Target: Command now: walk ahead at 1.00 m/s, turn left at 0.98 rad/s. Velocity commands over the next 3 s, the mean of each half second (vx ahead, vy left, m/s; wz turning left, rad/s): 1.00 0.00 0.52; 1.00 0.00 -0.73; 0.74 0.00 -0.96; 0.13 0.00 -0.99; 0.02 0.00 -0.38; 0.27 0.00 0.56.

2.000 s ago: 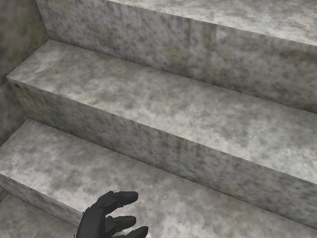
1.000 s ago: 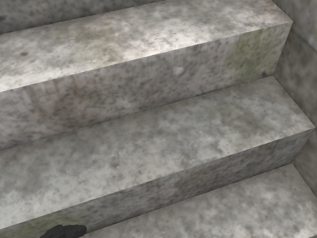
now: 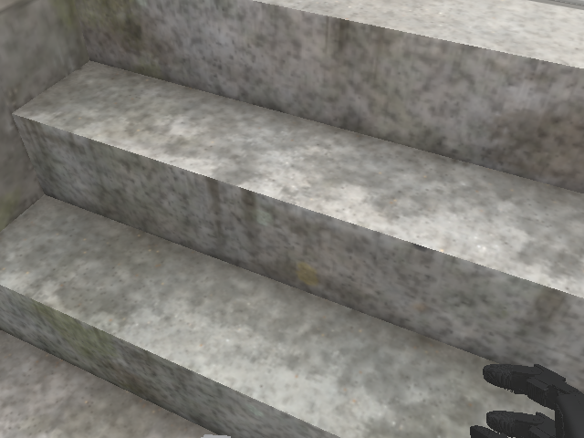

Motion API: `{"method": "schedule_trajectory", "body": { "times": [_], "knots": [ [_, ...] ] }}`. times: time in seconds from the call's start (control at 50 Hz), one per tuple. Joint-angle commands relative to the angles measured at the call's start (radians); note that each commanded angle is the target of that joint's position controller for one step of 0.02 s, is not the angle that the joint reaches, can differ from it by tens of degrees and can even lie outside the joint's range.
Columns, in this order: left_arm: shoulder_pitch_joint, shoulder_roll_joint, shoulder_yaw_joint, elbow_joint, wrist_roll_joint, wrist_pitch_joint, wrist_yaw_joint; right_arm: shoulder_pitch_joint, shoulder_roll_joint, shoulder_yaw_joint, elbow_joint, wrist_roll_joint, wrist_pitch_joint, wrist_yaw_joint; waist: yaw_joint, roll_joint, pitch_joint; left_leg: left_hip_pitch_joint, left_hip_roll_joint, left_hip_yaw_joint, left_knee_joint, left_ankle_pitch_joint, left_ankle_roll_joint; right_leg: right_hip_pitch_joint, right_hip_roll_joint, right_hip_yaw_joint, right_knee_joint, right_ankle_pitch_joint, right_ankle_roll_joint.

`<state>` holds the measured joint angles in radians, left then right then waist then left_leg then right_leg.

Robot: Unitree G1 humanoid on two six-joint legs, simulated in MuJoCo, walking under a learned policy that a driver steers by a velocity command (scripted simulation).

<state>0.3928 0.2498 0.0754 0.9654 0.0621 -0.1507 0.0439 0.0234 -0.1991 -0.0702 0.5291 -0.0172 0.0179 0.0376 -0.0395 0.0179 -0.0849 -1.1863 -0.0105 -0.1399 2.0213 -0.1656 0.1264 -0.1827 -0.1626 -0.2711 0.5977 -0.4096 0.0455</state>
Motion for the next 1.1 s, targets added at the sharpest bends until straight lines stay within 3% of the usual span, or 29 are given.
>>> {"method": "schedule_trajectory", "body": {
  "times": [0.02,0.14,0.2,0.24,0.26,0.28,0.32,0.36,0.42,0.46,0.52,0.56,0.64,0.68,0.72,0.74,0.76,0.78,0.82,0.86,0.88,0.92,0.96,1.0,1.02,1.04,1.06,1.08,1.1],
  "knots": [
    [-0.117,0.114,0.022,-0.112,0.001,-0.041,-0.001,-0.001,-0.057,-0.038,-0.015,-0.003,0.032,-0.005,-0.067,-0.055,0.17,-0.152,0.025,-0.037,0.095,-0.072,0.009,0.057,-0.252,0.158,-0.448,-0.075,-0.13],
    [0.079,0.116,0.015,-0.045,-0.001,-0.026,-0.008,-0.325,-0.02,-0.02,-0.135,-0.008,0.044,-0.043,0.06,-0.131,0.272,-0.476,0.064,0.079,0.109,-0.433,0.063,0.486,-0.3,-0.057,-0.53,0.317,-0.106],
    [0.037,0.134,0.008,-0.021,-0.032,-0.006,-0.014,-0.333,0.025,0.024,-0.223,-0.011,0.058,-0.036,-0.014,-0.191,0.277,-0.2,0.161,0.257,-0.402,-0.405,0.11,0.392,-0.211,-0.197,-0.61,0.708,-0.082],
    [0.042,0.279,0.025,-0.119,-0.088,0.038,-0.015,0.147,-0.095,-0.017,-0.067,0.047,0.029,-0.011,-0.129,-0.186,-0.158,0.876,-0.147,0.398,-0.667,-0.374,0.081,0.11,-0.221,-0.078,-0.212,2.007,-0.246],
    [-0.056,0.363,0.041,-0.178,-0.131,0.032,-0.041,0.329,-0.168,-0.045,-0.013,0.053,0.022,-0.023,-0.227,-0.249,-0.341,1.102,-0.174,0.245,-0.701,-0.298,0.094,0.057,-0.176,-0.027,0.033,2.13,-0.225],
    [-0.014,0.337,0.036,-0.21,-0.138,0.0,-0.066,0.274,-0.181,-0.052,-0.017,0.04,0.032,-0.044,-0.168,-0.234,-0.358,1.268,-0.167,0.081,-0.928,-0.369,0.099,-0.1,-0.121,0.032,0.263,1.864,-0.175],
    [-0.21,0.179,0.007,-0.311,-0.125,-0.027,-0.135,0.29,-0.32,-0.096,-0.002,-0.01,0.027,-0.063,-0.211,0.164,-0.421,1.353,0.126,-0.569,-1.537,-0.405,0.221,-0.346,0.269,0.154,1.16,0.39,-0.056],
    [-0.325,-0.019,-0.031,-0.373,-0.086,-0.04,-0.121,0.408,-0.273,-0.071,0.164,-0.056,-0.036,-0.061,-0.153,-0.026,-0.335,1.321,0.118,-0.373,-1.282,-0.026,0.176,-0.527,0.256,0.41,1.295,0.306,-0.137],
    [-0.477,-0.035,-0.046,-0.463,-0.053,-0.026,-0.101,0.395,-0.123,-0.033,0.233,-0.09,-0.09,-0.101,-0.174,0.037,-0.119,1.23,0.151,-0.358,-1.321,0.32,0.165,-0.632,0.262,0.423,1.279,0.119,-0.136],
    [-0.543,-0.027,-0.047,-0.503,-0.069,-0.002,-0.061,0.432,-0.104,-0.031,0.266,-0.089,-0.126,-0.122,-0.159,-0.029,-0.067,1.165,0.239,-0.416,-1.462,0.374,0.165,-0.685,0.238,0.432,1.382,-0.002,-0.101],
    [-0.6,-0.159,-0.104,-0.612,-0.029,0.061,-0.001,0.519,-0.043,0.002,0.308,-0.079,-0.192,-0.118,-0.036,-0.165,-0.013,1.139,0.321,-0.266,-1.631,0.458,0.088,-0.946,0.212,0.522,1.697,-0.268,-0.199],
    [-0.569,-0.08,-0.088,-0.585,-0.045,0.084,-0.003,0.319,-0.043,0.037,0.276,-0.065,-0.191,-0.109,0.055,-0.141,0.061,0.884,0.214,0.058,-1.837,0.52,0.002,-0.767,0.248,0.342,1.508,-0.122,-0.18],
    [-0.796,-0.218,-0.164,-0.664,-0.052,0.148,-0.003,0.61,-0.007,0.09,0.446,-0.028,-0.192,-0.085,0.034,-0.167,0.185,0.961,0.137,0.284,-1.93,0.917,-0.126,-0.993,0.261,0.143,1.484,-0.167,-0.226],
    [-0.644,-0.078,-0.147,-0.592,-0.092,0.162,-0.042,0.496,-0.165,0.07,0.354,0.058,-0.175,-0.13,0.111,-0.06,0.022,0.706,0.124,0.381,-1.877,1.739,-0.15,-0.33,0.366,-0.074,1.021,-0.096,-0.192],
    [-0.471,-0.005,-0.088,-0.536,-0.144,0.189,-0.006,0.483,-0.333,0.014,0.272,0.069,-0.187,-0.155,0.129,0.161,-0.087,0.856,0.196,0.296,-1.582,2.224,-0.166,-0.153,0.414,-0.11,0.769,-0.124,-0.159],
    [-0.363,0.016,-0.063,-0.497,-0.126,0.203,-0.005,0.411,-0.353,-0.008,0.208,0.082,-0.163,-0.141,0.147,0.206,-0.154,0.942,0.244,0.247,-1.339,2.231,-0.191,-0.125,0.407,0.012,0.611,-0.105,-0.205],
    [-0.225,0.059,-0.042,-0.481,-0.069,0.203,-0.001,0.338,-0.341,-0.04,0.151,0.061,-0.147,-0.136,0.249,0.056,-0.257,0.966,0.206,0.196,-0.941,1.621,-0.24,-0.016,0.273,0.27,0.219,0.157,-0.306],
    [-0.214,0.075,-0.018,-0.372,-0.1,0.199,0.024,0.187,-0.276,-0.011,0.019,0.034,-0.128,-0.098,0.231,-0.381,-0.198,0.36,-0.097,0.196,-0.317,-0.053,-0.277,0.258,0.247,0.618,0.124,0.412,-0.468],
    [-0.208,0.106,0.014,-0.373,-0.041,0.18,0.045,0.106,-0.07,0.048,-0.073,-0.044,-0.165,-0.041,0.188,-0.106,-0.069,-0.017,-0.1,-0.047,0.303,-0.258,-0.236,0.062,0.117,0.857,0.072,0.175,-0.5],
    [-0.273,0.071,0.015,-0.309,-0.001,0.14,0.046,0.123,0.036,0.083,-0.127,-0.063,-0.137,-0.065,0.009,0.107,0.184,0.0,-0.035,-0.131,0.21,-0.256,-0.175,-0.354,0.114,0.789,-0.023,0.116,-0.334],
    [-0.276,0.049,0.004,-0.287,0.013,0.104,0.029,0.13,0.057,0.093,-0.133,-0.069,-0.12,-0.087,-0.002,0.091,0.161,0.009,-0.03,-0.114,0.269,-0.325,-0.161,-0.39,0.107,0.75,-0.091,0.106,-0.315],
    [-0.326,0.11,0.016,-0.237,-0.034,0.07,-0.007,0.037,0.032,0.088,-0.167,-0.052,-0.103,-0.118,-0.032,0.116,0.18,0.066,0.021,0.0,0.175,-0.292,-0.147,-0.484,0.107,0.686,-0.222,0.236,-0.34],
    [-0.377,0.164,0.021,-0.236,-0.062,0.049,0.012,-0.028,-0.034,0.095,-0.22,0.014,-0.124,-0.118,-0.023,0.034,0.193,0.377,0.02,0.072,-0.087,-0.396,-0.207,-0.72,0.152,0.534,-0.284,0.638,-0.299],
    [-0.461,0.185,0.032,-0.281,-0.039,0.05,0.043,0.219,-0.011,0.11,-0.198,0.031,-0.123,-0.095,-0.177,0.143,0.086,1.08,0.048,0.119,-0.745,-0.036,-0.205,-0.94,0.273,0.447,-0.211,0.625,-0.195],
    [-0.489,0.224,0.074,-0.296,-0.118,0.058,0.062,0.287,-0.015,0.089,-0.142,0.048,-0.144,-0.096,-0.22,0.203,-0.116,1.565,0.065,0.074,-1.16,0.369,-0.184,-0.941,0.347,0.458,0.085,1.169,-0.158],
    [-0.409,0.241,0.122,-0.314,-0.085,0.085,0.05,0.107,0.021,0.081,-0.116,0.02,-0.13,-0.108,-0.165,0.457,-0.24,1.628,0.106,-0.049,-1.485,0.526,-0.073,-0.905,0.4,0.514,0.397,0.397,-0.132],
    [-0.278,0.162,0.113,-0.323,-0.025,0.101,0.044,0.033,0.047,0.082,-0.052,0.025,-0.124,-0.089,-0.053,0.591,-0.115,1.368,0.074,0.176,-1.653,0.607,-0.103,-0.695,0.422,0.504,0.686,0.09,-0.149],
    [-0.248,0.115,0.107,-0.336,-0.036,0.113,0.046,-0.047,0.054,0.096,-0.055,0.011,-0.132,-0.067,-0.003,0.498,0.04,1.195,0.136,0.268,-1.768,0.74,-0.121,-0.723,0.456,0.542,1.143,-0.169,-0.127],
    [-0.139,0.112,0.117,-0.365,-0.056,0.106,0.023,-0.203,0.0,0.083,-0.084,0.012,-0.159,-0.082,0.126,0.391,0.01,1.219,0.368,0.11,-1.621,1.584,-0.097,-0.781,0.443,0.555,1.491,-0.227,-0.062]
  ]
}}
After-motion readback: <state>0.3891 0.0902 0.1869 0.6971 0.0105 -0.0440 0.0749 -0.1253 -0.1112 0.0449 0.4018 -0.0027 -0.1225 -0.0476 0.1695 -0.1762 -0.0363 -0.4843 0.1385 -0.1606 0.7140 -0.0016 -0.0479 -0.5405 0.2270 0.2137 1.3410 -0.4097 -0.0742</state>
